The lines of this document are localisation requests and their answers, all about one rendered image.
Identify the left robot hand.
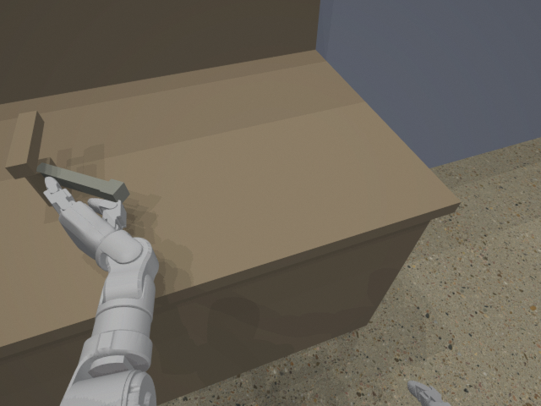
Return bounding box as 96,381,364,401
43,177,127,260

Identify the tap lever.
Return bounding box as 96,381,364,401
36,162,130,203

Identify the left robot upper arm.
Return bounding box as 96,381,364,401
62,370,156,406

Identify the counter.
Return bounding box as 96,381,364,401
0,0,461,406

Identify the right robot hand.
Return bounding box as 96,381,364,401
407,381,451,406

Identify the robot left forearm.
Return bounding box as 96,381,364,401
60,230,159,406

